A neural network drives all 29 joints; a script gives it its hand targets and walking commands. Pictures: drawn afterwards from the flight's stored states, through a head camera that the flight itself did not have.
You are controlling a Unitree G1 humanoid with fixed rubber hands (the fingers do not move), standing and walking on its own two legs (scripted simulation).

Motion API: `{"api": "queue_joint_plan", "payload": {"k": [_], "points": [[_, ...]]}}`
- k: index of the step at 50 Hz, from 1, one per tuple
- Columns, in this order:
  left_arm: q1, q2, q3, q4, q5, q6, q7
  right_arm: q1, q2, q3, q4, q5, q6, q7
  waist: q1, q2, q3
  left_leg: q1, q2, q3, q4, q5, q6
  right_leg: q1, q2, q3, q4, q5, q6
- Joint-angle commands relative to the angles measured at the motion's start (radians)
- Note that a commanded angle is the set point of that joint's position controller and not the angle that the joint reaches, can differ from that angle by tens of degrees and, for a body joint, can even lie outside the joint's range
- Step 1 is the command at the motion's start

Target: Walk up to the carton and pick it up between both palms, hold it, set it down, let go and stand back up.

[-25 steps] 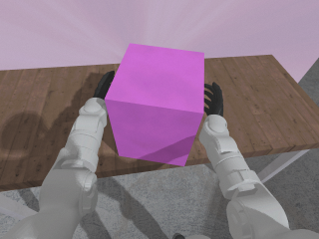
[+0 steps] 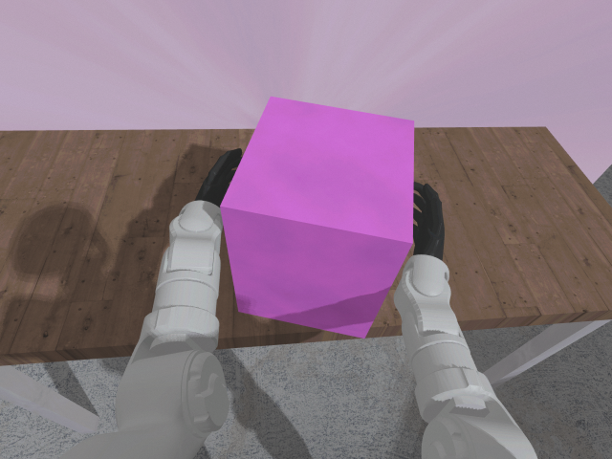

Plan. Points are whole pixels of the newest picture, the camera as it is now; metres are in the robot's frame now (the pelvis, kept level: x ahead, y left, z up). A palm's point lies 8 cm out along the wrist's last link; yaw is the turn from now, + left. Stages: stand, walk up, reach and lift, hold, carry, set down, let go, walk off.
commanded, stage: reach and lift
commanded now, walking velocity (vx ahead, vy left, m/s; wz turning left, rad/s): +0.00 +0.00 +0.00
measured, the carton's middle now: (319, 223) +0.40 -0.05 +0.05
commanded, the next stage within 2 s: none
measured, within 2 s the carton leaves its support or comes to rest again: leaves its support in 0.86 s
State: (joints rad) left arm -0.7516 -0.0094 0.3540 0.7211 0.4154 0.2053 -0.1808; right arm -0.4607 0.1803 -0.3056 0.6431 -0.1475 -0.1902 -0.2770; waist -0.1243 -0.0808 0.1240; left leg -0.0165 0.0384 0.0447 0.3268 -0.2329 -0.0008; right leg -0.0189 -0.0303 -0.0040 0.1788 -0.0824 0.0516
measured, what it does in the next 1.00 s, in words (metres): stands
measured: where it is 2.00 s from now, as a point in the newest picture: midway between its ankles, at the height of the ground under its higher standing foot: outside the picture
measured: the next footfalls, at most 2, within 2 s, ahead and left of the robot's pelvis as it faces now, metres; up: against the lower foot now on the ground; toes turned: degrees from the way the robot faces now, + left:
none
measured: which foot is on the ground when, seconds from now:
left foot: down 0.00-1.00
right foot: down 0.00-1.00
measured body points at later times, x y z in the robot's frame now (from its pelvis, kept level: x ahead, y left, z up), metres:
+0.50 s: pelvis +0.00 +0.00 +0.00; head +0.03 +0.04 +0.45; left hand +0.43 +0.10 +0.09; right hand +0.34 -0.19 +0.08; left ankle -0.03 +0.11 -0.75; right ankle +0.01 -0.16 -0.75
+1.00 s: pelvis +0.00 +0.00 +0.00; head +0.00 +0.03 +0.45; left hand +0.40 +0.12 +0.11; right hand +0.35 -0.16 +0.10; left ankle -0.03 +0.11 -0.75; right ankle +0.01 -0.16 -0.75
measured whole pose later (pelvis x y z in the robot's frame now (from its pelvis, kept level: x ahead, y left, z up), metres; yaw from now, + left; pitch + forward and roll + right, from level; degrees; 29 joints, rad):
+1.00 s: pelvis +0.00 +0.00 +0.00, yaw +3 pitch -6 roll -2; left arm -0.58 -0.02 0.23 0.39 0.34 0.37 -0.12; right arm -0.43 0.08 -0.10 0.59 0.04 -0.17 -0.28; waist -0.13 -0.07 0.11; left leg 0.00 0.03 -0.01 0.34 -0.24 -0.01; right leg 0.05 -0.03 -0.07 0.15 -0.08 0.05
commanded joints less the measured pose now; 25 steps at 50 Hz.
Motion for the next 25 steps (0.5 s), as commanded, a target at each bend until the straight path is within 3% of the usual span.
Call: {"api": "queue_joint_plan", "payload": {"k": [1,6,13,18,25], "points": [[-0.342,-0.460,-0.243,-0.033,-0.009,0.007,-0.122,-0.479,0.409,0.440,-0.030,-0.040,-0.020,0.152,0.026,0.108,-0.340,0.024,-0.058,0.076,-0.024,0.403,-0.019,0.219,0.063,-0.107,0.065,0.387,-0.011],[-0.325,-0.462,-0.264,-0.097,-0.019,0.011,-0.114,-0.480,0.394,0.466,-0.096,-0.024,-0.041,0.137,0.028,0.093,-0.400,0.020,-0.061,0.071,-0.021,0.377,-0.011,0.237,0.056,-0.106,0.075,0.437,-0.005],[-0.324,-0.454,-0.281,-0.091,-0.035,0.016,-0.116,-0.467,0.376,0.481,-0.077,0.001,-0.035,0.126,0.018,0.081,-0.354,0.008,-0.059,0.066,-0.036,0.340,-0.005,0.237,0.055,-0.106,0.060,0.371,-0.009],[-0.307,-0.473,-0.305,-0.144,-0.031,0.031,-0.109,-0.473,0.359,0.504,-0.094,0.029,-0.055,0.124,0.025,0.111,-0.359,0.060,-0.047,0.060,-0.009,0.477,-0.028,0.216,0.067,-0.117,0.056,0.373,-0.022],[-0.287,-0.481,-0.321,-0.180,-0.038,0.055,-0.091,-0.504,0.341,0.524,-0.142,0.061,-0.060,0.121,0.032,0.100,-0.401,0.076,-0.051,0.056,-0.001,0.458,-0.025,0.215,0.067,-0.117,0.048,0.365,-0.027]]}}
